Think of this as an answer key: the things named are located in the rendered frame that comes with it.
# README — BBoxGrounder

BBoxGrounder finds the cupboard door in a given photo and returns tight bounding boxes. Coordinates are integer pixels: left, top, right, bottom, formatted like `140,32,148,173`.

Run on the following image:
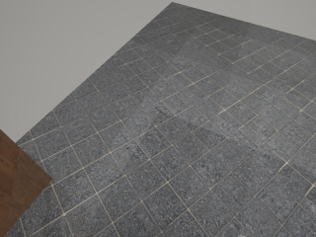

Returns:
0,136,19,237

